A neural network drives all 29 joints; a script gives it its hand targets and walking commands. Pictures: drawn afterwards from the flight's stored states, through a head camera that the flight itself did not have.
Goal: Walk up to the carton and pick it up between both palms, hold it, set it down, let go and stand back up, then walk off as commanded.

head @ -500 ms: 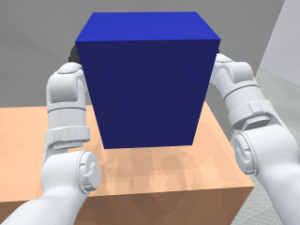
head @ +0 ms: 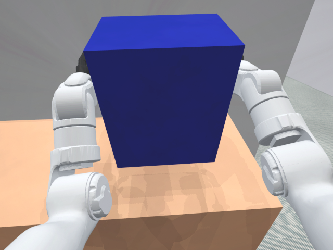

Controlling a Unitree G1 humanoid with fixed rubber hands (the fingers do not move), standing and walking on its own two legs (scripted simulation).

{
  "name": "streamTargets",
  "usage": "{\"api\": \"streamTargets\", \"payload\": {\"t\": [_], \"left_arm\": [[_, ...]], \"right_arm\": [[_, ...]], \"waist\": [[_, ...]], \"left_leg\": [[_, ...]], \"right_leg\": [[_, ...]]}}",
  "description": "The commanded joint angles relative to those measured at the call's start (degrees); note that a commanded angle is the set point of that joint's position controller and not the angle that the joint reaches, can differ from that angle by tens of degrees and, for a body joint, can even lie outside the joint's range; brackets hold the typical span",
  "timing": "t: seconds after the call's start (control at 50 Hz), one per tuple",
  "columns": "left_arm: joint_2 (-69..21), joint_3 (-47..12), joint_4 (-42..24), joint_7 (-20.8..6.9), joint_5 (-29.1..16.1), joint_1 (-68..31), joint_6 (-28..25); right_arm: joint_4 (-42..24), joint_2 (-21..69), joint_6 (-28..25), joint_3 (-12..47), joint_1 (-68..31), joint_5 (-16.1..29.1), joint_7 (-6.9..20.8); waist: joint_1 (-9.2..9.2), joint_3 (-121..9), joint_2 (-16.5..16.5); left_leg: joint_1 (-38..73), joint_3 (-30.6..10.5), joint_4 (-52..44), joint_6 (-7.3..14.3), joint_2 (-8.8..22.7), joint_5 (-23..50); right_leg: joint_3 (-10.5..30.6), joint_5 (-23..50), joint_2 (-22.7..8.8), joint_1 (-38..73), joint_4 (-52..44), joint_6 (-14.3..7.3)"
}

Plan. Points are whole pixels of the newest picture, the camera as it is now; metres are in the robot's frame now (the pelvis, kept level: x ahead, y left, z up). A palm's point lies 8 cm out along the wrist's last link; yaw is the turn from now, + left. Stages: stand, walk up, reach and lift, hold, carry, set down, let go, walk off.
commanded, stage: hold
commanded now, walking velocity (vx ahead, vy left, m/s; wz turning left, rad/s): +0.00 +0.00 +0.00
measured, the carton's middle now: (163, 96) +0.35 +0.00 +0.26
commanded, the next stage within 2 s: none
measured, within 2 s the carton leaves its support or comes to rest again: neither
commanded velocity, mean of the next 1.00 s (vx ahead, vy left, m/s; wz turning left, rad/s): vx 0.00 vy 0.00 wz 0.00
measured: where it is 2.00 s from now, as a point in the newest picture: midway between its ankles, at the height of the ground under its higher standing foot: outside the picture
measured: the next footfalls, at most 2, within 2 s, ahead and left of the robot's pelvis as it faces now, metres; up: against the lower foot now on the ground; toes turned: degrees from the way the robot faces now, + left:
none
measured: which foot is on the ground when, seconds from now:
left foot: down 0.00-1.00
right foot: down 0.00-1.00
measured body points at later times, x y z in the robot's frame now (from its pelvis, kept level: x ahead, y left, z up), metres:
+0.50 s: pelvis +0.00 +0.00 +0.00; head -0.09 +0.01 +0.44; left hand +0.38 +0.16 +0.30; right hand +0.39 -0.16 +0.31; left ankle +0.00 +0.14 -0.75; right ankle +0.01 -0.13 -0.75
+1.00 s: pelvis +0.00 +0.00 +0.00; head -0.08 +0.01 +0.44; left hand +0.39 +0.16 +0.30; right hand +0.39 -0.16 +0.30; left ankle +0.00 +0.14 -0.75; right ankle +0.01 -0.13 -0.75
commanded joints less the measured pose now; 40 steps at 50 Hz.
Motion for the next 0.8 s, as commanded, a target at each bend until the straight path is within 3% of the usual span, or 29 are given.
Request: {"api": "streamTargets", "payload": {"t": [0.0, 0.02, 0.06, 0.08, 0.12, 0.14, 0.18, 0.2, 0.22, 0.24, 0.28, 0.3, 0.32, 0.34, 0.36, 0.4, 0.48, 0.5, 0.52, 0.54, 0.56, 0.58, 0.62, 0.64, 0.66, 0.68, 0.7, 0.76, 0.78], "left_arm": [[-32.6, -21.5, -5.0, -7.0, -9.4, -41.0, -4.0], [-31.9, -21.1, -4.8, -7.0, -9.2, -41.8, -4.3], [-31.3, -20.7, -5.1, -7.2, -9.6, -41.9, -4.6], [-31.9, -20.9, -6.0, -7.0, -9.6, -42.0, -4.6], [-31.5, -20.6, -3.7, -6.7, -9.1, -42.2, -4.5], [-32.0, -20.5, -3.9, -6.8, -9.0, -41.2, -4.1], [-30.9, -18.4, -1.1, -7.1, -7.6, -41.7, -3.9], [-31.4, -19.0, -4.3, -7.1, -8.5, -42.0, -4.5], [-32.1, -19.4, -2.5, -7.2, -9.3, -42.1, -4.3], [-31.7, -20.3, -3.0, -6.9, -9.7, -43.0, -4.7], [-30.9, -19.8, -3.2, -6.9, -9.3, -43.5, -4.9], [-30.2, -19.2, -1.7, -7.1, -8.8, -42.3, -4.6], [-30.9, -18.7, -2.2, -7.3, -8.6, -41.1, -4.7], [-31.5, -20.7, -4.0, -7.2, -10.4, -42.7, -5.0], [-31.6, -19.4, -0.8, -7.3, -9.3, -42.5, -4.4], [-30.8, -17.8, 0.0, -7.7, -8.2, -42.0, -4.3], [-31.9, -20.5, -3.7, -7.2, -10.2, -43.1, -5.1], [-31.7, -20.8, -4.2, -7.1, -10.2, -43.2, -4.9], [-30.6, -19.0, -1.9, -7.4, -8.2, -40.2, -4.0], [-31.9, -20.3, -3.9, -7.6, -9.6, -42.0, -4.3], [-29.7, -18.0, -0.7, -7.8, -8.4, -41.3, -4.2], [-29.9, -19.1, -3.1, -7.7, -8.5, -39.9, -4.2], [-31.7, -21.3, -6.1, -7.5, -10.0, -43.8, -4.4], [-30.6, -20.1, -4.1, -7.4, -9.7, -44.2, -4.1], [-31.3, -20.3, -5.1, -7.3, -10.3, -44.4, -4.4], [-30.7, -18.9, -1.3, -7.3, -8.9, -43.5, -4.3], [-32.2, -20.4, -3.3, -7.1, -10.0, -43.2, -4.5], [-32.7, -21.7, -3.7, -6.6, -10.3, -44.2, -5.0], [-32.1, -20.4, -4.1, -6.6, -10.6, -43.3, -5.0]], "right_arm": [[-18.0, 40.0, -1.2, 9.5, -41.1, 7.2, 7.1], [-15.7, 39.3, -1.0, 8.5, -40.0, 6.8, 7.1], [-17.7, 40.5, -1.3, 10.2, -41.1, 7.2, 7.1], [-17.6, 39.8, -1.2, 9.3, -40.7, 7.3, 6.9], [-19.4, 39.0, -1.5, 9.2, -43.1, 7.4, 6.8], [-16.7, 38.2, -1.4, 8.5, -42.1, 6.9, 7.1], [-13.7, 38.5, -1.0, 8.0, -41.6, 6.1, 7.5], [-17.3, 40.3, -1.6, 9.1, -42.4, 6.6, 7.5], [-16.1, 39.3, -1.5, 8.2, -42.6, 6.5, 7.5], [-14.6, 39.5, -1.1, 8.3, -41.7, 6.3, 7.4], [-15.0, 40.3, -1.2, 8.4, -42.4, 6.8, 6.9], [-16.5, 39.8, -1.6, 9.3, -43.8, 7.4, 6.9], [-15.5, 40.0, -1.1, 8.9, -41.4, 6.2, 6.8], [-17.6, 40.1, -1.5, 9.7, -42.0, 7.4, 6.8], [-13.9, 38.5, -1.1, 7.6, -42.4, 6.4, 6.8], [-13.9, 38.6, -1.3, 7.6, -42.8, 5.4, 7.2], [-18.1, 40.5, -1.7, 9.4, -44.3, 8.1, 6.7], [-17.1, 39.6, -1.5, 8.6, -43.4, 7.9, 6.6], [-14.6, 38.0, -1.1, 7.9, -40.8, 7.0, 6.2], [-16.6, 39.7, -1.6, 8.5, -42.0, 7.0, 6.6], [-15.2, 39.0, -1.2, 8.2, -42.2, 6.6, 6.5], [-17.6, 39.9, -1.4, 9.4, -41.3, 6.8, 6.5], [-16.0, 40.6, -0.8, 8.9, -40.8, 7.2, 6.7], [-15.2, 40.6, -0.8, 8.9, -42.3, 7.5, 6.7], [-18.8, 40.9, -1.3, 9.4, -44.1, 7.6, 6.8], [-15.8, 40.2, -0.9, 8.6, -43.5, 6.6, 6.8], [-18.6, 40.8, -1.9, 8.6, -46.0, 6.8, 6.8], [-14.4, 38.7, -1.5, 7.3, -42.6, 6.5, 7.2], [-16.8, 39.9, -1.6, 8.4, -43.4, 7.6, 7.3]], "waist": [[-0.25, -16.1, 1.8], [-0.45, -15.7, 2.7], [0.30, -18.7, 0.8], [-0.66, -19.6, 2.7], [0.18, -18.0, 3.6], [0.02, -16.8, 3.9], [0.43, -14.4, 2.6], [1.32, -19.0, 1.6], [1.31, -17.9, 1.1], [0.08, -18.8, 1.6], [0.18, -18.3, 2.5], [1.21, -18.0, 1.7], [0.91, -17.8, 0.0], [0.28, -19.8, 2.0], [-0.52, -15.8, 2.2], [0.50, -15.1, 2.3], [0.26, -21.1, 2.0], [-0.63, -20.2, 1.9], [-0.12, -16.0, 3.1], [-0.35, -18.2, 3.1], [0.06, -15.0, 1.9], [0.62, -17.9, 1.5], [-0.12, -18.2, 3.4], [0.13, -17.0, 3.3], [0.45, -19.7, 2.2], [0.76, -16.5, 1.2], [0.64, -19.7, 2.2], [-1.11, -18.5, 4.8], [0.49, -20.4, 3.4]], "left_leg": [[-2.9, 1.0, -3.4, -1.3, -5.1, 13.0], [-3.6, 1.3, -3.5, -1.4, -5.3, 11.9], [-3.3, 1.4, -2.9, -1.1, -5.7, 13.1], [-2.7, 1.5, -2.8, -1.6, -5.7, 13.9], [-3.9, 1.4, -2.9, -1.2, -5.8, 11.7], [-4.3, 1.7, -3.4, -1.5, -5.6, 11.3], [-4.1, 1.8, -4.5, -0.8, -5.2, 9.6], [-3.9, 1.5, -4.0, -0.9, -5.0, 10.8], [-4.8, 1.8, -4.0, -0.9, -5.3, 9.5], [-4.7, 1.8, -3.8, -0.9, -5.4, 9.2], [-3.6, 2.1, -3.3, -0.8, -5.8, 11.2], [-3.0, 1.9, -3.0, -1.0, -5.4, 10.9], [-3.3, 2.1, -3.7, -0.9, -5.6, 11.7], [-3.4, 1.9, -3.0, -1.1, -5.7, 13.2], [-4.2, 1.6, -3.5, -1.0, -5.3, 10.6], [-5.7, 2.2, -4.5, -0.6, -5.4, 8.0], [-1.6, 1.4, -2.2, -1.2, -5.5, 14.1], [-1.6, 1.4, -2.0, -1.9, -5.3, 15.3], [-3.0, 2.1, -2.9, -1.5, -5.8, 13.4], [-2.1, 1.6, -3.1, -1.6, -5.3, 13.2], [-4.0, 1.8, -4.1, -0.7, -5.3, 9.7], [-3.7, 2.3, -3.8, -0.7, -5.6, 11.5], [-3.9, 1.7, -3.6, -1.0, -5.2, 10.8], [-4.1, 1.9, -3.5, -1.1, -5.5, 10.5], [-3.5, 1.6, -3.3, -0.8, -5.3, 10.6], [-5.0, 2.0, -4.0, -0.4, -5.6, 8.3], [-4.2, 1.7, -3.5, -0.7, -5.3, 9.3], [-3.8, 1.5, -3.1, -1.6, -5.2, 11.0], [-3.3, 1.6, -3.1, -1.4, -5.3, 12.8]], "right_leg": [[2.9, 9.3, 5.9, 11.9, 1.1, 0.9], [3.3, 8.8, 5.5, 12.6, 1.0, 0.7], [3.6, 10.8, 5.2, 13.2, 1.6, 1.4], [3.5, 12.0, 5.3, 13.6, 1.6, 1.1], [3.7, 9.9, 4.9, 12.7, 1.3, 1.2], [3.1, 8.5, 5.3, 11.6, 1.3, 1.2], [3.2, 6.2, 5.2, 10.6, 0.4, 0.8], [3.0, 8.0, 5.6, 13.3, 1.2, 1.0], [3.6, 6.8, 5.6, 12.1, 0.9, 0.9], [3.9, 7.6, 5.1, 12.6, 1.0, 1.1], [3.4, 9.1, 5.0, 12.2, 1.3, 1.4], [3.6, 8.8, 4.9, 11.5, 1.0, 1.3], [3.2, 9.8, 5.3, 12.8, 0.9, 1.6], [3.5, 10.8, 5.3, 12.5, 1.7, 1.3], [3.4, 8.0, 5.0, 10.9, 0.9, 1.0], [3.5, 6.2, 4.6, 11.7, 0.8, 0.9], [3.9, 12.2, 5.2, 12.9, 1.2, 1.2], [3.3, 12.8, 5.6, 12.5, 1.4, 1.3], [3.2, 11.2, 5.2, 12.3, 0.9, 1.4], [3.2, 10.0, 5.4, 12.0, 1.4, 1.1], [3.4, 7.5, 4.8, 11.9, 0.4, 1.0], [3.1, 10.8, 5.1, 13.4, 1.3, 1.5], [3.6, 9.1, 4.8, 12.0, 1.5, 1.3], [3.4, 8.1, 5.1, 11.0, 1.7, 1.4], [3.3, 8.1, 5.2, 11.7, 1.5, 1.3], [3.7, 6.6, 5.0, 11.4, 0.8, 1.4], [3.3, 6.7, 5.2, 11.6, 1.3, 1.0], [3.2, 7.5, 5.2, 10.4, 1.2, 0.4], [3.2, 9.1, 5.3, 11.5, 1.5, 0.8]]}}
